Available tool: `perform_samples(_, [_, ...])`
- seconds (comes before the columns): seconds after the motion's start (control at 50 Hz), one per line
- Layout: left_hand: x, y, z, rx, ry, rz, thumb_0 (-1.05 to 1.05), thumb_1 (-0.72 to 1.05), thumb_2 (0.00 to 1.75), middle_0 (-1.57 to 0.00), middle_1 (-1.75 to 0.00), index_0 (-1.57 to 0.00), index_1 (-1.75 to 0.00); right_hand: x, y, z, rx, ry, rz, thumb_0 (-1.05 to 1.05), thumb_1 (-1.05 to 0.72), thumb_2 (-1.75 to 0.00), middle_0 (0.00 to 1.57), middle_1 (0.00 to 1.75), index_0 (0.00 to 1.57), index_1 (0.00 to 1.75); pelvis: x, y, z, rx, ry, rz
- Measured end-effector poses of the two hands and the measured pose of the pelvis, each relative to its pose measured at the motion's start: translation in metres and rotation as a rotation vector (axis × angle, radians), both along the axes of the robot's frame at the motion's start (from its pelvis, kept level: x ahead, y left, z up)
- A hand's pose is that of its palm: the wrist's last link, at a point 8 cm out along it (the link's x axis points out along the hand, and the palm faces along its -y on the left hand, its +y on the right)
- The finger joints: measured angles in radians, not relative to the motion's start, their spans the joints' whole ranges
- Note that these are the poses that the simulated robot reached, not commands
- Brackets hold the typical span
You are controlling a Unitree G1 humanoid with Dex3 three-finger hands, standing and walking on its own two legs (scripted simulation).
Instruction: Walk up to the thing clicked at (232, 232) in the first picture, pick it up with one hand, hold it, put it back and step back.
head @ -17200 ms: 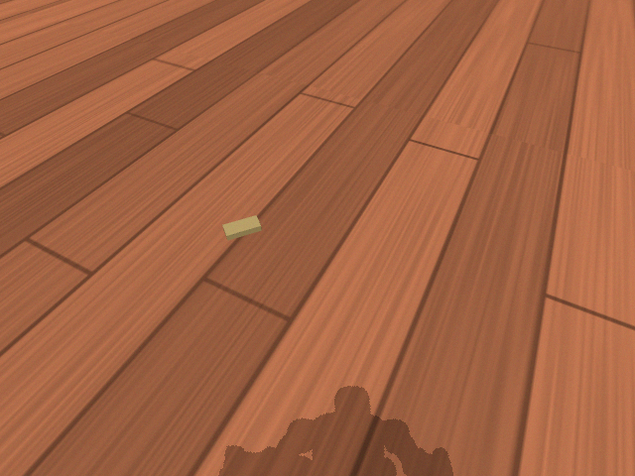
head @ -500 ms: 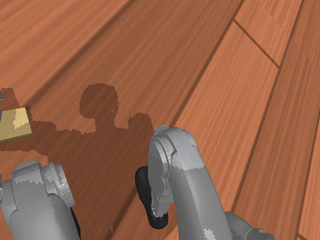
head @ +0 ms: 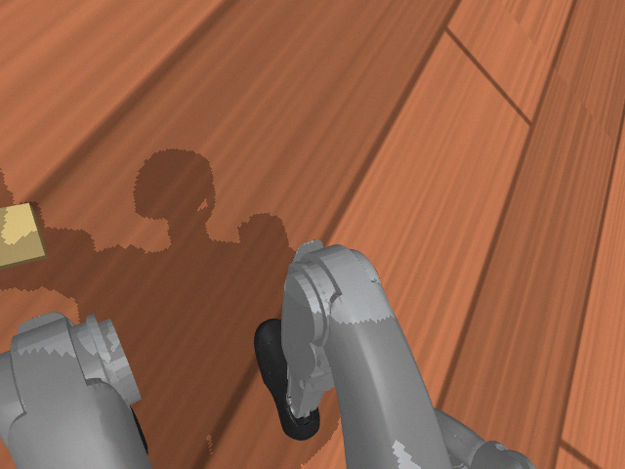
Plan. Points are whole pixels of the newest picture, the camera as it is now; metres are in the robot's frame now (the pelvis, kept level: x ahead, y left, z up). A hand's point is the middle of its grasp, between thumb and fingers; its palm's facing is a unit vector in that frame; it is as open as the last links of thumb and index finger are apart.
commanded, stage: rest palm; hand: left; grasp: from above
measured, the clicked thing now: out of the picture +0.41 +0.29 -0.28
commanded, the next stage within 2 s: close in 0.26 s
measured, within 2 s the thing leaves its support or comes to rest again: neither
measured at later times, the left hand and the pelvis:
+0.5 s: hand out of the picture +0.40 +0.30 -0.26, palm faces -0.44 -0.09 -0.89, open 13.8 cm; pelvis +0.00 +0.00 +0.00, yaw -1 degrees
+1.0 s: hand out of the picture +0.40 +0.30 -0.26, palm faces -0.47 -0.11 -0.87, open 12.8 cm; pelvis +0.00 +0.00 +0.01, yaw -1 degrees
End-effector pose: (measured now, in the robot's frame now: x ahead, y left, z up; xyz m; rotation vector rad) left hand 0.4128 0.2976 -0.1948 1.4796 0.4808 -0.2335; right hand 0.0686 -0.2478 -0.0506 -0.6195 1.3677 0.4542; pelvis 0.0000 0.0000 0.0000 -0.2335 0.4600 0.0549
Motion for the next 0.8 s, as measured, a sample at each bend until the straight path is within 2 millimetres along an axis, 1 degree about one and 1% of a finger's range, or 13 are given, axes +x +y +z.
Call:
perform_samples(0.16, [0.0,0.003,0.0,0.003,0.02,0.03,0.0,-0.5,0.97,-0.08,-1.01,-0.08,-1.01,-0.002,-0.002,0.003,-0.012,-0.013,-0.006,0.0,-0.91,-0.9,0.2,0.3,0.2,0.3,-0.002,0.0,0.001,-0.002,-0.001,-0.003])
perform_samples(0.36, [-0.003,0.002,-0.005,-0.015,0.029,0.003,0.0,-0.49,0.97,-0.09,-1.01,-0.08,-1.01,-0.007,-0.002,0.008,-0.029,0.012,0.002,0.0,-0.91,-0.9,0.2,0.3,0.2,0.3,-0.003,0.001,0.004,-0.008,-0.003,-0.004])
perform_samples(0.52, [-0.004,0.003,-0.006,-0.002,0.006,-0.011,0.0,-0.45,0.94,-0.1,-1.0,-0.11,-1.0,-0.002,-0.002,0.01,-0.03,0.009,0.023,0.0,-0.9,-0.9,0.2,0.3,0.2,0.3,-0.003,0.0,0.005,-0.01,-0.006,-0.005])
perform_samples(0.64, [-0.001,0.002,-0.003,0.007,-0.001,0.005,0.0,-0.4,0.92,-0.13,-0.99,-0.14,-0.98,0.003,-0.002,0.011,-0.025,-0.01,0.026,0.0,-0.9,-0.9,0.2,0.3,0.2,0.3,-0.003,0.001,0.006,-0.011,-0.003,-0.004])
perform_samples(0.8, [0.004,0.002,-0.003,0.005,0.016,0.029,0.0,-0.35,0.87,-0.16,-0.97,-0.17,-0.96,0.0,-0.002,0.011,-0.02,-0.017,0.02,0.0,-0.9,-0.9,0.2,0.3,0.2,0.3,-0.004,0.0,0.005,-0.01,-0.005,-0.004])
